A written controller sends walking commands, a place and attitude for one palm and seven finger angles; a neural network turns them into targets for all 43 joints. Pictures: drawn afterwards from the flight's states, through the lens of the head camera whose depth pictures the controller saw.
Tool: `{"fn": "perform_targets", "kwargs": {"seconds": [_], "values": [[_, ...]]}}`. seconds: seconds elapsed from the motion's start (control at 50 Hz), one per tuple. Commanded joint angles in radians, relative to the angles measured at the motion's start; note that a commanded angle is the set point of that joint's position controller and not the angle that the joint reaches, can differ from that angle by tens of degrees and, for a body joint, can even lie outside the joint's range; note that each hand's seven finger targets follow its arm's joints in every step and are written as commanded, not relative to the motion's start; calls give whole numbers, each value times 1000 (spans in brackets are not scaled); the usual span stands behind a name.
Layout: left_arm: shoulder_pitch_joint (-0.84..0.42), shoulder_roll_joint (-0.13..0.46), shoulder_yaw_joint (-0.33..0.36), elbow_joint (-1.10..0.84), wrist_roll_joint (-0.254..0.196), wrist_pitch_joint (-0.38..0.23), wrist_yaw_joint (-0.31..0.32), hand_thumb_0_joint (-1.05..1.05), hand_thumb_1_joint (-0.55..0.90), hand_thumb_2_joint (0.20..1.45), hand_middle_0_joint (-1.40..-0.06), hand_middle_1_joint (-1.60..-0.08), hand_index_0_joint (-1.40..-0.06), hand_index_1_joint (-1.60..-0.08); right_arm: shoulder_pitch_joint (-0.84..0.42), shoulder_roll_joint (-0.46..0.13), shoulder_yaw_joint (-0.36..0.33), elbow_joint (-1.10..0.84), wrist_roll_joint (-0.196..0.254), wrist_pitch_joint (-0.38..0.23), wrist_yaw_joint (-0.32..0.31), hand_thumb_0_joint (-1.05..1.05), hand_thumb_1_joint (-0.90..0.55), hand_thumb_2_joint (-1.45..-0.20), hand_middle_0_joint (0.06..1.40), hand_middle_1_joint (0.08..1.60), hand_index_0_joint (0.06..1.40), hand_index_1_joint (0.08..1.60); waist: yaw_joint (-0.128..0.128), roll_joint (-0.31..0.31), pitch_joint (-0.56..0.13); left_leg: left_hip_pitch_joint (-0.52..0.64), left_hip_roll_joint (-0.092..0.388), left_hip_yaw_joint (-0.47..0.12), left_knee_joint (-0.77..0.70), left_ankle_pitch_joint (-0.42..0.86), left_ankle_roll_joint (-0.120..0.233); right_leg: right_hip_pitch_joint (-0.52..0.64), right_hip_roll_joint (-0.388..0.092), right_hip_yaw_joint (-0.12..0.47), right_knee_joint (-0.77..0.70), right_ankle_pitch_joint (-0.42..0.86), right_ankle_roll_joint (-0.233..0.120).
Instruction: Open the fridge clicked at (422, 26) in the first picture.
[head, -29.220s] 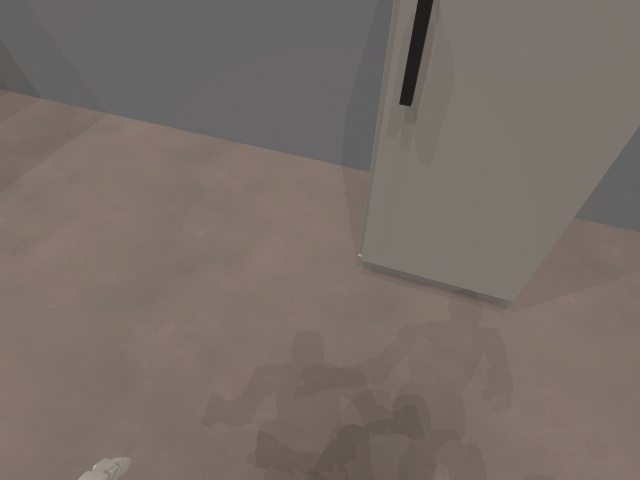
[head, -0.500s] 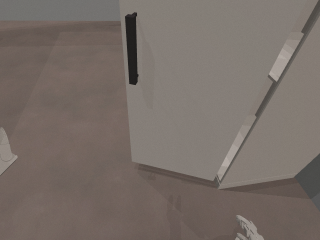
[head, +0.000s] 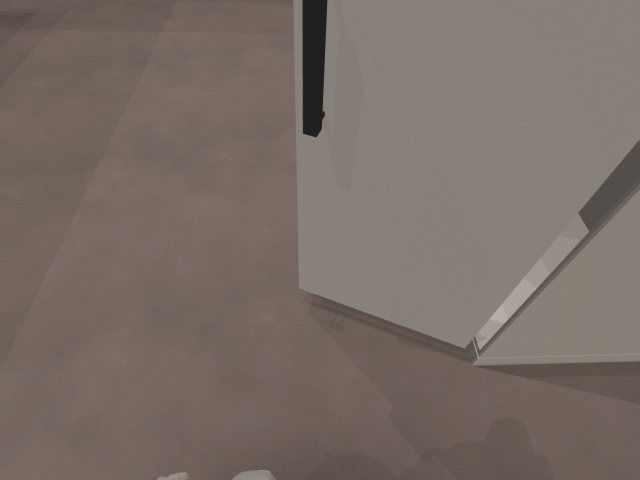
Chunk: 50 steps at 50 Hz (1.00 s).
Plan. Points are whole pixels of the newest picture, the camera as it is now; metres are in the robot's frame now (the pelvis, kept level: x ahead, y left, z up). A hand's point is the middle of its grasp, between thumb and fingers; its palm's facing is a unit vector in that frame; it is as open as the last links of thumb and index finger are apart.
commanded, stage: let the arm hang, fingers relaxed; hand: left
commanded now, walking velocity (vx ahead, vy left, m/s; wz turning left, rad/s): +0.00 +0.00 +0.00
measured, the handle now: (318, 59) +0.71 +0.04 +0.15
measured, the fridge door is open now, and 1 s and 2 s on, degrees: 66 66 66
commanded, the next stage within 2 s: look to check the result in 0.74 s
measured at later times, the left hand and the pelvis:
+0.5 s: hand out of the picture +0.08 +0.23 -0.14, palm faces -0.05 -0.97 -0.25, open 7.4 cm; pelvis +0.01 +0.03 +0.02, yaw -2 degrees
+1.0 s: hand out of the picture +0.07 +0.24 -0.15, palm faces -0.06 -0.96 -0.26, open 7.4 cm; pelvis +0.01 +0.03 +0.03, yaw -2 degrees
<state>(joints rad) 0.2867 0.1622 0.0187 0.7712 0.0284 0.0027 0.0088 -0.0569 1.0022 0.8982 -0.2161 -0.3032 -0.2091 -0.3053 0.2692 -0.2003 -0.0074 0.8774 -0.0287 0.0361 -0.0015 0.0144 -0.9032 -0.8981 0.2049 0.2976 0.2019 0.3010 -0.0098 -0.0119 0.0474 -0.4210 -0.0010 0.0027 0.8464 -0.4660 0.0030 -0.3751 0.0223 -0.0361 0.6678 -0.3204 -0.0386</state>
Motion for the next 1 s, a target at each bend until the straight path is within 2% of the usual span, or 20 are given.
{"fn": "perform_targets", "kwargs": {"seconds": [0.0,0.02,0.04,0.06,0.08,0.12,0.16,0.18,0.24,0.3,0.34,0.46,0.56,0.64,0.66,0.68,0.76,0.78,0.86,0.98], "values": [[-45,180,57,11,1,-26,21,0,900,900,-200,-300,-200,-300,71,-48,-36,-29,6,-29,-11,0,-900,-900,200,300,200,300,-38,-43,-110,127,21,-9,-266,107,15,149,-233,283,-258,402,-123],[-41,176,52,33,-8,-26,21,0,900,900,-200,-300,-200,-300,102,-47,-31,-3,9,-37,-11,0,-900,-900,200,300,200,300,-40,-20,-133,204,25,-17,-403,244,20,164,-189,227,-212,391,-82],[-17,153,44,51,-18,-24,18,0,900,900,-200,-300,-200,-300,95,-84,-34,9,7,-51,-15,0,-900,-900,200,300,200,300,-18,76,-144,261,95,-107,-462,419,48,136,-118,162,-153,338,-34],[-5,140,36,67,-21,-22,13,0,900,900,-200,-300,-200,-300,46,-119,-40,2,3,-56,-21,0,-900,-900,200,300,200,300,15,143,-123,275,169,-171,-453,571,84,102,-72,115,-144,267,-3],[-8,136,31,83,-19,-20,13,0,900,900,-200,-300,-200,-300,5,-132,-35,-2,-2,-52,-29,0,-900,-900,200,300,200,300,28,103,-118,240,185,-141,-445,589,101,152,-68,97,-194,227,7],[-42,160,26,130,-17,-16,11,0,900,900,-200,-300,-200,-300,-1,-113,-27,29,2,-53,-33,0,-900,-900,200,300,200,300,13,118,-108,234,131,-102,-463,551,70,201,-81,96,-214,279,5],[-45,175,21,158,-18,-17,9,0,900,900,-200,-300,-200,-300,2,-121,-25,47,6,-53,-35,0,-900,-900,200,300,200,300,16,98,-87,234,124,-85,-478,529,61,220,-84,102,-231,301,2],[-48,182,19,175,-19,-18,10,0,900,900,-200,-300,-200,-300,0,-123,-24,59,7,-53,-34,0,-900,-900,200,300,200,300,13,64,-93,251,120,-76,-480,510,56,225,-93,105,-244,318,-1],[-67,188,13,213,-18,-18,10,0,900,900,-200,-300,-200,-300,-7,-135,-23,87,6,-50,-32,0,-900,-900,200,300,200,300,7,25,-57,249,113,-78,-513,389,54,211,-99,117,-286,268,-4],[-85,194,9,238,-18,-20,10,0,900,900,-200,-300,-200,-300,-10,-138,-21,114,8,-49,-29,0,-900,-900,200,300,200,300,3,-2,-29,248,110,-77,-535,362,51,207,-106,123,-301,261,-4],[-91,198,10,251,-17,-22,12,0,900,900,-200,-300,-200,-300,-15,-146,-23,128,7,-51,-29,0,-900,-900,200,300,200,300,2,-8,-32,267,110,-73,-538,386,51,207,-108,122,-301,279,-4],[-107,211,12,277,-17,-25,13,0,900,900,-200,-300,-200,-300,-27,-157,-22,161,8,-55,-29,0,-900,-900,200,300,200,300,6,24,-30,278,112,-69,-551,424,47,223,-110,123,-300,295,-4],[-119,216,14,291,-16,-23,13,0,900,900,-200,-300,-200,-300,-40,-160,-21,182,9,-54,-29,0,-900,-900,200,300,200,300,8,18,-11,274,113,-70,-566,406,45,222,-112,121,-310,275,-2],[-128,222,15,299,-18,-24,13,0,900,900,-200,-300,-200,-300,-48,-175,-22,193,7,-58,-31,0,-900,-900,200,300,200,300,7,33,-38,300,113,-68,-567,442,42,235,-118,122,-303,302,-4],[-127,226,18,298,-17,-25,14,0,900,900,-200,-300,-200,-300,-44,-174,-21,190,9,-58,-32,0,-900,-900,200,300,200,300,7,12,-46,303,114,-68,-561,457,43,240,-116,121,-303,315,-6],[-135,227,16,300,-17,-25,13,0,900,900,-200,-300,-200,-300,-46,-175,-21,197,8,-58,-32,0,-900,-900,200,300,200,300,5,30,-42,301,113,-65,-565,454,41,243,-120,123,-302,317,-5],[-136,233,17,304,-17,-24,13,0,900,900,-200,-300,-200,-300,-53,-184,-23,200,9,-55,-31,0,-900,-900,200,300,200,300,7,19,-35,299,114,-68,-572,412,43,239,-120,122,-320,288,-6],[-144,235,16,306,-18,-23,12,0,900,900,-200,-300,-200,-300,-54,-187,-22,202,8,-55,-32,0,-900,-900,200,300,200,300,3,34,-26,292,114,-71,-578,400,40,238,-119,126,-320,278,-5],[-147,249,18,309,-17,-26,11,0,900,900,-200,-300,-200,-300,-62,-200,-25,201,11,-55,-31,0,-900,-900,200,300,200,300,4,11,-38,301,114,-69,-573,395,43,242,-124,128,-332,290,-6],[-165,265,18,311,-17,-28,10,0,900,900,-200,-300,-200,-300,-83,-217,-28,202,10,-55,-30,0,-900,-900,200,300,200,300,-1,23,-44,313,116,-70,-576,403,40,243,-130,133,-337,308,-7]]}}
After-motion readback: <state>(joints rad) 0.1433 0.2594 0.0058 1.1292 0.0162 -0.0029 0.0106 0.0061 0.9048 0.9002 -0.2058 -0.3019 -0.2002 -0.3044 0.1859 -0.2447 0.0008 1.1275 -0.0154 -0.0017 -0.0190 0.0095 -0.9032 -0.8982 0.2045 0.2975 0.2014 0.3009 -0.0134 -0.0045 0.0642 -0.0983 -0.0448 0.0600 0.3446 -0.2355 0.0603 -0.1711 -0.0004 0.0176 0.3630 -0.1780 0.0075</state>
